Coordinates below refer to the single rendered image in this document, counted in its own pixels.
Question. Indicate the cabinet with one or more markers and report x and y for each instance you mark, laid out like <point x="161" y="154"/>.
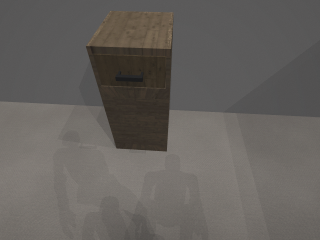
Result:
<point x="138" y="116"/>

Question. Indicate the drawer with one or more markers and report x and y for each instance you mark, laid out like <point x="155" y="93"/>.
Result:
<point x="152" y="66"/>

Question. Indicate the handle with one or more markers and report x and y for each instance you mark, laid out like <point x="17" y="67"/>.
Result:
<point x="129" y="78"/>

